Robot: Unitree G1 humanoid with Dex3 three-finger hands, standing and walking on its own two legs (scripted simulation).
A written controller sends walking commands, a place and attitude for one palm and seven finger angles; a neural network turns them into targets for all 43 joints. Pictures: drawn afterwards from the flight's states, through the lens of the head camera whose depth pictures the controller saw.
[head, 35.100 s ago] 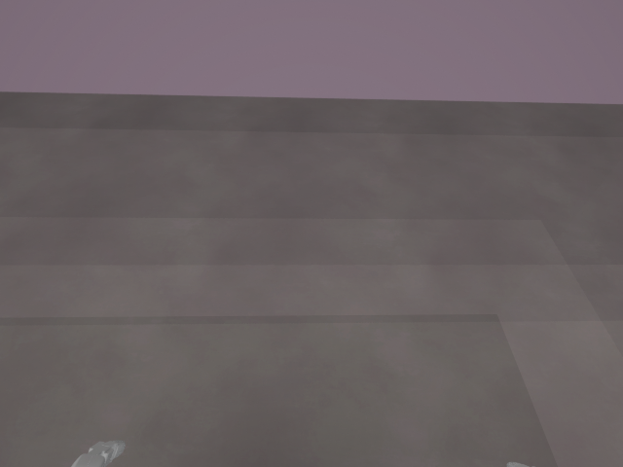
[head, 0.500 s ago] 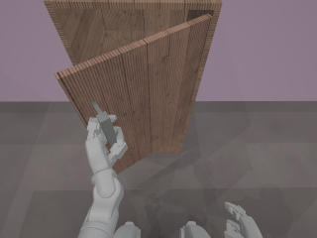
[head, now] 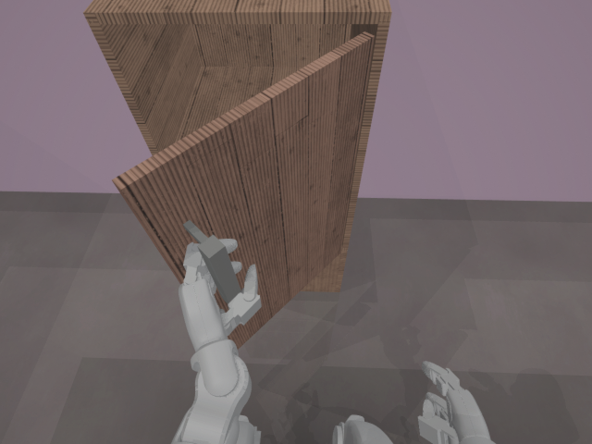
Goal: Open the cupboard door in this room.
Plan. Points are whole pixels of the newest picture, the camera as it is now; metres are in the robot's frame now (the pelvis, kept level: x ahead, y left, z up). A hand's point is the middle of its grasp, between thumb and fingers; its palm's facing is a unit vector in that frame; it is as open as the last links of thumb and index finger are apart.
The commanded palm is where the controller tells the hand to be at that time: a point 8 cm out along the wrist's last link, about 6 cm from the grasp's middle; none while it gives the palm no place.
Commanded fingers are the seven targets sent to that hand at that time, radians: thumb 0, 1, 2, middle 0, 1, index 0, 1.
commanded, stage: open thumb and fingers to let go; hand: left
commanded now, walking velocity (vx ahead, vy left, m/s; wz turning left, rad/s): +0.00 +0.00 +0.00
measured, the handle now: (213, 265) +0.34 +0.13 +0.04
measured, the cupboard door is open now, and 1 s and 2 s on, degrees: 47 46 46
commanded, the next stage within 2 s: slide the hand sideways off the handle in 0.58 s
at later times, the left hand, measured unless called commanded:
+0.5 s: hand (238, 297) +0.30 +0.09 +0.03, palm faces +0.34 -0.94 -0.01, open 14.5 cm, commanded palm +0.26 +0.15 +0.03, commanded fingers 0.00 -0.50 0.30 -0.17 -0.40 -0.17 -0.40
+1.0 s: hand (212, 328) +0.26 +0.11 +0.04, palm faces -0.06 -0.99 +0.09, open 16.3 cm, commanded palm +0.23 +0.17 +0.03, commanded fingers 0.00 -0.50 0.30 -0.15 -0.30 -0.15 -0.30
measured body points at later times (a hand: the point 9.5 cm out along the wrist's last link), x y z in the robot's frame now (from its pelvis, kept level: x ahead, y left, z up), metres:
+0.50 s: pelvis -0.01 +0.02 +0.00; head +0.05 +0.01 +0.45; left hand +0.28 +0.14 +0.04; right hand +0.14 -0.21 -0.11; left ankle +0.01 +0.17 -0.66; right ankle +0.01 -0.06 -0.66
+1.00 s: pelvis -0.01 +0.06 +0.00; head +0.05 +0.06 +0.44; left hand +0.25 +0.17 +0.04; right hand +0.15 -0.17 -0.10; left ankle +0.01 +0.17 -0.66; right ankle +0.01 -0.06 -0.66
